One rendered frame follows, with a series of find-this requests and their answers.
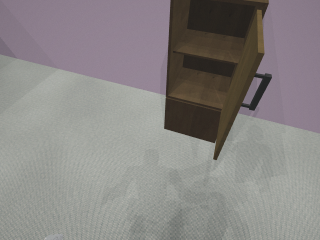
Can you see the handle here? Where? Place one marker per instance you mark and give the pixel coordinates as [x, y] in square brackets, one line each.
[266, 78]

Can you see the cupboard door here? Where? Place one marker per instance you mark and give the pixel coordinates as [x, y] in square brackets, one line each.
[250, 59]

